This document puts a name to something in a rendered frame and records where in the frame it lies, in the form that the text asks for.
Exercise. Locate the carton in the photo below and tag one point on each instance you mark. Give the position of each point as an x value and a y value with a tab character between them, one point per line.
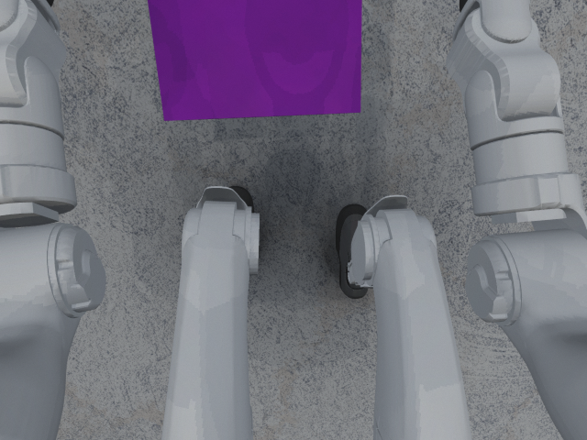
254	58

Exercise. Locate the right robot upper arm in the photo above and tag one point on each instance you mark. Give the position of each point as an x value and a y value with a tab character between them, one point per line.
534	285

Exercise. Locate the right robot forearm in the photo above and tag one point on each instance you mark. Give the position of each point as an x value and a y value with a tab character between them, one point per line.
510	90

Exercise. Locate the left robot shin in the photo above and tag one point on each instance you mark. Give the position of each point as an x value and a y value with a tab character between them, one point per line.
214	193

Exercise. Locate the left robot forearm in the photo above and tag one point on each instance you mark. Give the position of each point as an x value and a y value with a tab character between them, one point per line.
35	187

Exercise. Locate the robot left foot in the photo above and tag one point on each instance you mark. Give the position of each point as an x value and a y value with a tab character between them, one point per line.
244	195

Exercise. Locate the left robot upper arm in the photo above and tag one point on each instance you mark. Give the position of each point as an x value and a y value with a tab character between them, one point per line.
50	275

